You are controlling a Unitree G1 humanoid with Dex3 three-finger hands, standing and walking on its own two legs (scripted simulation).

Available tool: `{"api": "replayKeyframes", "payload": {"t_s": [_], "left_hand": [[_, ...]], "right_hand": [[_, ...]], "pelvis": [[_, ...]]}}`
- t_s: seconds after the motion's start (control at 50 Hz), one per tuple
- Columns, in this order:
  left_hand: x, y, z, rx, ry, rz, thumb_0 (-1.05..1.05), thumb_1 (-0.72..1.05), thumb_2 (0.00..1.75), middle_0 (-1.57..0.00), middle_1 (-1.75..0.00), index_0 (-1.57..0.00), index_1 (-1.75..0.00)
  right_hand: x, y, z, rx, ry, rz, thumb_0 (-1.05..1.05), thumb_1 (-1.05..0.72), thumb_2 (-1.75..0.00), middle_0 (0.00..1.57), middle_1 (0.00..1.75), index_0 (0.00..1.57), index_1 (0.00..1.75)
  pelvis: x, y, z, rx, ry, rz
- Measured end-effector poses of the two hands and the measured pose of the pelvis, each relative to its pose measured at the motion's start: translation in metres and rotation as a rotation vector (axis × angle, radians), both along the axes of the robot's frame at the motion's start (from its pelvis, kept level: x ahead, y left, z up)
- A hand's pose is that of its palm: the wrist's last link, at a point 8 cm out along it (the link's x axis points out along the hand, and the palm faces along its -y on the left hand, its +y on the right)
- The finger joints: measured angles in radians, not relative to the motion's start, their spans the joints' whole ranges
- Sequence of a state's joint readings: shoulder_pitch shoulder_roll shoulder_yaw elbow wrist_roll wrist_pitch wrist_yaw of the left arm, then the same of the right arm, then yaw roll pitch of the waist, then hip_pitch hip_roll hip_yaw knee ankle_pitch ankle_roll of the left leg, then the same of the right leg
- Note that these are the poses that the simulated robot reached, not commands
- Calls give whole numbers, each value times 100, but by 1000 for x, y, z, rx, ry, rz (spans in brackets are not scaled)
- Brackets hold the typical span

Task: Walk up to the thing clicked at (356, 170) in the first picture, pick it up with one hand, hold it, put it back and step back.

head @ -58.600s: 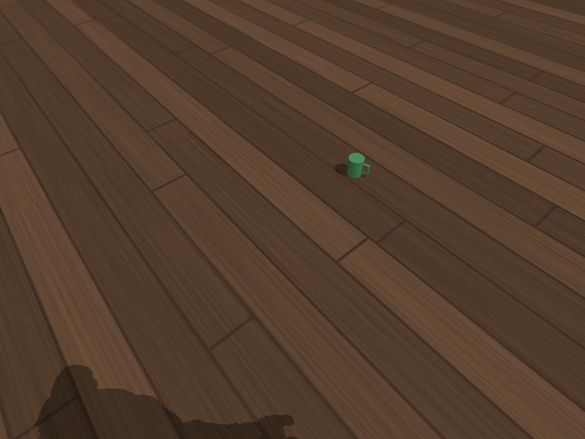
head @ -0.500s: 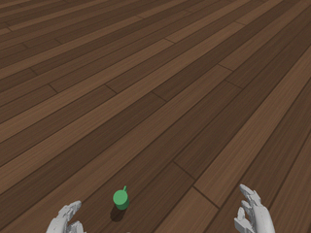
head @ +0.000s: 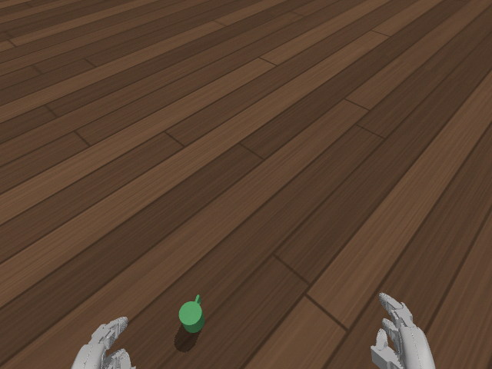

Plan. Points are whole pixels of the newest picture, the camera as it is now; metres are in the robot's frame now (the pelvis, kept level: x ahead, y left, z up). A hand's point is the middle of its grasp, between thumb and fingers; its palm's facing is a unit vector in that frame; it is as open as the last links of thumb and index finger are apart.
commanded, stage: home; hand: left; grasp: from above
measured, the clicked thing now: (193, 312) +0.44 +0.18 -0.66
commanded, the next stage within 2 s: stand in 0.48 s
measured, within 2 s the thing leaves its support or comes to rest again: neither
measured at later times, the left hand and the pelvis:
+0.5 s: hand out of the picture +0.16 +0.17 -0.05, palm faces +0.04 -0.98 -0.21, open 7.4 cm; pelvis +0.00 +0.00 +0.00, yaw +0 degrees
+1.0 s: hand out of the picture +0.07 +0.24 -0.11, palm faces +0.05 -0.94 -0.35, open 7.4 cm; pelvis -0.01 +0.01 +0.04, yaw +1 degrees
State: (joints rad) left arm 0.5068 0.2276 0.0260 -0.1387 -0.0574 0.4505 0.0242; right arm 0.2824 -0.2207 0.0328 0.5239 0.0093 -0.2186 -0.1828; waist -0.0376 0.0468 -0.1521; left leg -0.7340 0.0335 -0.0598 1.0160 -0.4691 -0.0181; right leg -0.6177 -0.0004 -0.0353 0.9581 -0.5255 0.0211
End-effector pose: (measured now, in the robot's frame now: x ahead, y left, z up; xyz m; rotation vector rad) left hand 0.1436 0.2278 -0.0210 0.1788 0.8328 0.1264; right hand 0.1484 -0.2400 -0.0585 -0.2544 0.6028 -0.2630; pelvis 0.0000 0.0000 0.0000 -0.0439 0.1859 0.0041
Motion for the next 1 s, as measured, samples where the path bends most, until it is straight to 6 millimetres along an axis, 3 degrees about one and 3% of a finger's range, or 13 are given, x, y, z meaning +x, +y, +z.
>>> {"api": "replayKeyframes", "payload": {"t_s": [0.58,0.68,0.84,1.0], "left_hand": [[-2,-5,0,-1,-1,3,1,90,89,-20,-30,-20,-30],[2,13,-23,106,-17,-36,1,90,89,-21,-30,-21,-30],[-39,48,-43,148,156,33,1,90,89,-21,-30,-21,-30],[-83,61,-51,130,291,93,1,90,89,-20,-30,-20,-30]], "right_hand": [[-1,-7,0,-1,3,-4,2,-90,-90,20,30,21,30],[-11,-12,-20,-43,273,156,1,-90,-90,20,30,21,30],[-41,-30,-19,4,433,90,1,-90,-90,21,30,21,30],[-65,-30,-14,10,515,32,1,-91,-90,20,30,21,30]], "pelvis": [[-1,-5,-1,3,2,3],[-9,-5,11,39,-93,10],[-9,-1,27,51,-159,3],[-8,6,40,42,-207,7]]}}
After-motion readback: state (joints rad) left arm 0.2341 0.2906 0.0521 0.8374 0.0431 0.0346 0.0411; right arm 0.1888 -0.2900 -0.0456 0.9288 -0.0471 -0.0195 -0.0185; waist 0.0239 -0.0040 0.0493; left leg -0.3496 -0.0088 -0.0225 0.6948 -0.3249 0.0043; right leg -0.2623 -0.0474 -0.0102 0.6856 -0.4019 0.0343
